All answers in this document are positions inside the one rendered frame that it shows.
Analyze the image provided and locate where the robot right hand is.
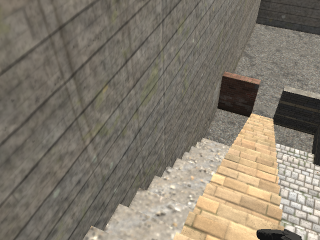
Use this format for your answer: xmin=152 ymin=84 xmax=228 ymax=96
xmin=256 ymin=229 xmax=302 ymax=240

